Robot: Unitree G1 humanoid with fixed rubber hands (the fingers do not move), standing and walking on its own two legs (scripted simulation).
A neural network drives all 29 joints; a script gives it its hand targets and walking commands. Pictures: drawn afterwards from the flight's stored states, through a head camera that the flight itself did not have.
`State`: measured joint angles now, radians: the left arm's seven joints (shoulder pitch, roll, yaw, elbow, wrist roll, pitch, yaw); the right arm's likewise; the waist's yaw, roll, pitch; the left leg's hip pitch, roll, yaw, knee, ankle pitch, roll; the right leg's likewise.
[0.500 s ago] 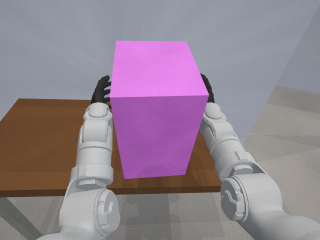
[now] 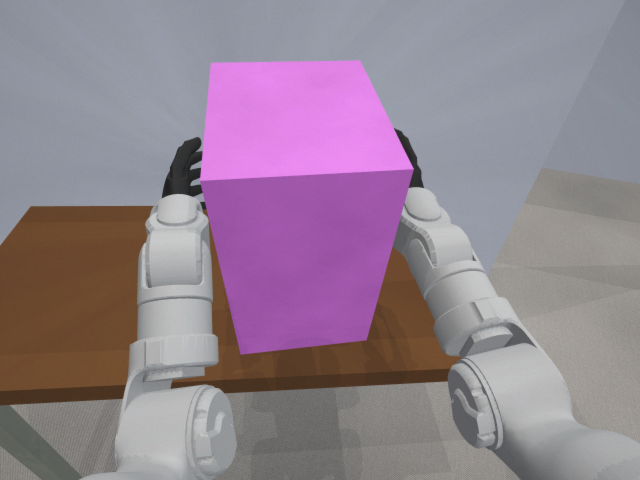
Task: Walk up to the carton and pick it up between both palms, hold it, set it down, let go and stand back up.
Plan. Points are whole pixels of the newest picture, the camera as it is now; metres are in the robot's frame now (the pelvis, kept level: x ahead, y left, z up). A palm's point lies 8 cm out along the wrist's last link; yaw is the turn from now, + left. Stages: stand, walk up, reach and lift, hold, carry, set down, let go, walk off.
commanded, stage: reach and lift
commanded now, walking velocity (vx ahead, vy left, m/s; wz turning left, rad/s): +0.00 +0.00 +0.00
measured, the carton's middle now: (296, 216) +0.39 +0.00 +0.17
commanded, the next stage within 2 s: hold in 0.92 s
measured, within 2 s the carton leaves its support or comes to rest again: neither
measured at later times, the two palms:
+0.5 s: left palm (181, 185) +0.39 +0.13 +0.22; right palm (408, 163) +0.39 -0.13 +0.24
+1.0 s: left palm (179, 173) +0.38 +0.13 +0.24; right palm (414, 152) +0.39 -0.14 +0.26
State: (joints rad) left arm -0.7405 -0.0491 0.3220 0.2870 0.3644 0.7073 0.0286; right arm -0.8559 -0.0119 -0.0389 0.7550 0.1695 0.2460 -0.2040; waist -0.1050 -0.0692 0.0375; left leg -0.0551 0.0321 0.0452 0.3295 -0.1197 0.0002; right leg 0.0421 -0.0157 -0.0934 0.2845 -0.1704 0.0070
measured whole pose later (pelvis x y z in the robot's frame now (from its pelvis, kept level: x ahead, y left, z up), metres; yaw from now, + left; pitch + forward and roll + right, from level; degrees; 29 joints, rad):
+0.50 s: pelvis +0.02 +0.00 +0.00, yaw +0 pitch -8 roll -1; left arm -0.75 -0.03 0.33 0.23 0.31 0.81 0.02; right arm -0.92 -0.06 0.05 0.68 0.29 0.41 -0.27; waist -0.12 -0.05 -0.01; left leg -0.06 0.03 0.04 0.34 -0.15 -0.01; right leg 0.04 -0.01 -0.09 0.28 -0.19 0.01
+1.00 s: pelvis +0.01 -0.01 +0.00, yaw +0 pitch -8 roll -1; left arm -0.80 -0.01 0.36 0.24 0.31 0.84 0.00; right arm -0.96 -0.07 0.05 0.68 0.31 0.45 -0.29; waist -0.10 -0.03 -0.02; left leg -0.07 0.05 0.05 0.34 -0.14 -0.02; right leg 0.03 0.00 -0.09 0.30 -0.19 0.00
